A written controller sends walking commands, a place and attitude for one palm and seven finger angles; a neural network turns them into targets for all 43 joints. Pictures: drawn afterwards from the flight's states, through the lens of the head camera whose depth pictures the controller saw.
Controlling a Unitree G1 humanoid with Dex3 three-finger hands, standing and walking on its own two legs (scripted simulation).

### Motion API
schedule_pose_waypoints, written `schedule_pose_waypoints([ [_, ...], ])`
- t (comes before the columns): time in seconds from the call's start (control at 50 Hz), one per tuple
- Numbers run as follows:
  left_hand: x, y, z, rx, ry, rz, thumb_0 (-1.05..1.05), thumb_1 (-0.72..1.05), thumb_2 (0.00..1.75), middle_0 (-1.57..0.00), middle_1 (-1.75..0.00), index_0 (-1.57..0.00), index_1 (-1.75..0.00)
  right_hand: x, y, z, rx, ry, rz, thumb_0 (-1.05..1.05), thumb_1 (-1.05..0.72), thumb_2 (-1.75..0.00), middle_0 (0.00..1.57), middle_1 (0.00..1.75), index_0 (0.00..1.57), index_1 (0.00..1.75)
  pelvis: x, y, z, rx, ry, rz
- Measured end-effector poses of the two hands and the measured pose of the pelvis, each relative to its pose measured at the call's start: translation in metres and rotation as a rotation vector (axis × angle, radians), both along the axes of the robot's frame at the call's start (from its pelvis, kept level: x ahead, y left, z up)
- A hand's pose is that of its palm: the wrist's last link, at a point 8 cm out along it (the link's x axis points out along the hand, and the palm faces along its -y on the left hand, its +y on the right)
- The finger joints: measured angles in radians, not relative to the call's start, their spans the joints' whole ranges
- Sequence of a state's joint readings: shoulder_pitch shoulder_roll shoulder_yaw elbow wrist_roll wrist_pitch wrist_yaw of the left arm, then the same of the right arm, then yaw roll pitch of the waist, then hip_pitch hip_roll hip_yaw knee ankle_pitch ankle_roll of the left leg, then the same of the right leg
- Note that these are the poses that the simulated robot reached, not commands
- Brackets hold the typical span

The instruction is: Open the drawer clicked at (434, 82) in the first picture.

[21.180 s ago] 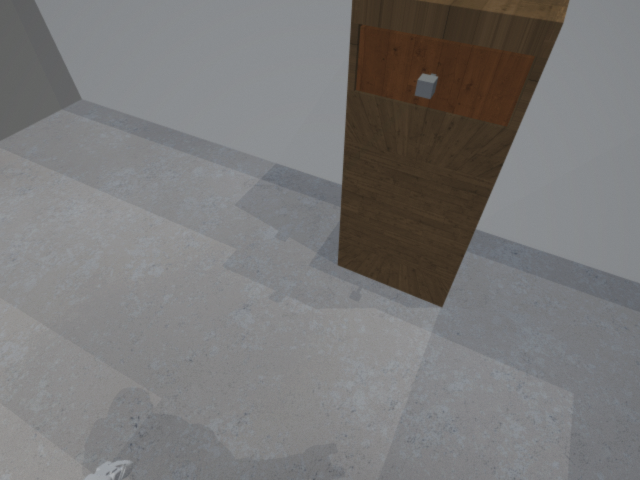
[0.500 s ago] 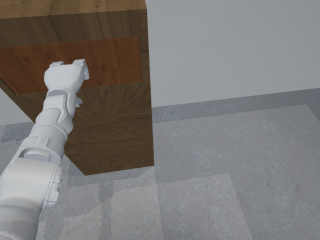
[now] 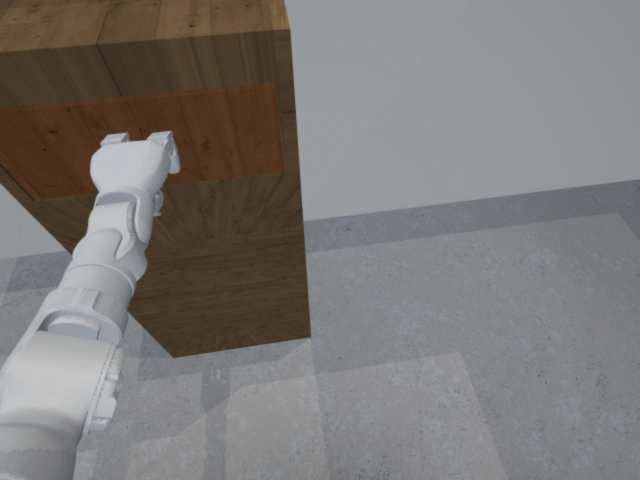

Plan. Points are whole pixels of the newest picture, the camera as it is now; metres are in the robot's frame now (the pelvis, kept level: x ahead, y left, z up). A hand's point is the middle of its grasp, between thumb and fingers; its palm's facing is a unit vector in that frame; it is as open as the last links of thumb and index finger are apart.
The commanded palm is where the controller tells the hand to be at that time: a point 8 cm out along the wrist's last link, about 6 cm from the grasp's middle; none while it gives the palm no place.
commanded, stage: pull the drawer open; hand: left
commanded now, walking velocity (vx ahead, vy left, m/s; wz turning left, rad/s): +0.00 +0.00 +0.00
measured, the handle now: (141, 166) +0.52 +0.22 +0.09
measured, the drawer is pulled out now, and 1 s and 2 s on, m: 0.00 0.12 0.25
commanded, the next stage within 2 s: none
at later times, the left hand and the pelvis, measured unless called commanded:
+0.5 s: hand (144, 230) +0.42 +0.20 +0.07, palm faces -0.01 -0.01 -1.00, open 7.0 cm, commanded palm +0.39 +0.21 +0.13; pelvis +0.01 +0.00 +0.01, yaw +1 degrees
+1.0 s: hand (139, 272) +0.36 +0.20 +0.07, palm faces -0.01 -0.03 -1.00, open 7.0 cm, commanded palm +0.33 +0.21 +0.13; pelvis +0.00 -0.01 +0.01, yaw +1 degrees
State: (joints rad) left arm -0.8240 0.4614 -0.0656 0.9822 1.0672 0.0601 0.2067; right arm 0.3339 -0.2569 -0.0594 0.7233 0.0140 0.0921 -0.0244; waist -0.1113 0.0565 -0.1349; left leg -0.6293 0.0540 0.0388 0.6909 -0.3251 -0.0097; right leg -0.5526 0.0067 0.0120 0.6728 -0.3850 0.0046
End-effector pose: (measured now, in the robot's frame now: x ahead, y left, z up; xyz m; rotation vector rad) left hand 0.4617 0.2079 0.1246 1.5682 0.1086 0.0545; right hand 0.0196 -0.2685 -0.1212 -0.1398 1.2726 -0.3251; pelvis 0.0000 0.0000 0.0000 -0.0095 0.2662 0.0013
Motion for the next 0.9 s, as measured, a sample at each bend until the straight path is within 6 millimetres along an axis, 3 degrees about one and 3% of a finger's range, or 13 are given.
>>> schedule_pose_waypoints([
  [0.2,-0.016,-0.001,0.0,-0.013,-0.013,-0.01,0.01,0.46,0.72,-0.33,-1.35,-0.41,-1.35,0.021,0.002,0.001,0.021,-0.046,0.006,0.01,-0.91,-0.9,0.2,0.3,0.2,0.3,0.008,0.001,0.003,0.004,-0.023,-0.008],
  [0.6,-0.074,-0.006,0.0,-0.018,-0.023,-0.017,0.01,0.46,0.73,-0.34,-1.35,-0.41,-1.35,0.102,0.008,0.014,0.047,-0.241,0.116,0.01,-0.91,-0.9,0.2,0.3,0.2,0.3,0.007,-0.006,0.008,0.015,-0.102,0.011],
  [0.9,-0.113,-0.009,0.0,-0.023,-0.028,-0.021,0.01,0.46,0.73,-0.34,-1.35,-0.41,-1.35,0.116,0.008,0.017,0.052,-0.297,0.162,0.01,-0.91,-0.9,0.2,0.3,0.2,0.3,-0.002,-0.014,0.01,0.023,-0.147,0.019],
])
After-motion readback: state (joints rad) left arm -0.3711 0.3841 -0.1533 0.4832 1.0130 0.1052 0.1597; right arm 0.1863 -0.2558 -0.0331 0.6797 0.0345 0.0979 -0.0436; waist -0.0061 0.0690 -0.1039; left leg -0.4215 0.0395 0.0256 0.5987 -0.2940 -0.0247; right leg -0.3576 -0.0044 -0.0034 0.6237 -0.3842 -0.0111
